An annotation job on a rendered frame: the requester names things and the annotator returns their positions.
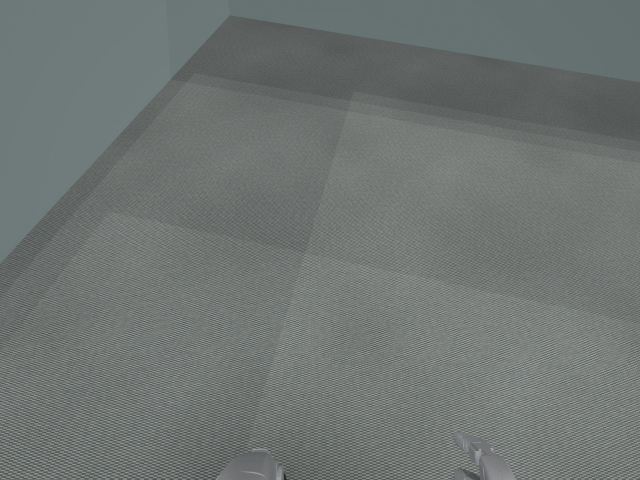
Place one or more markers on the right robot hand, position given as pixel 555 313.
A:
pixel 481 453

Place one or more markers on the left robot shin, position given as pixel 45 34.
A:
pixel 262 450

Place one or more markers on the left robot thigh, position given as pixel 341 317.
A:
pixel 252 466

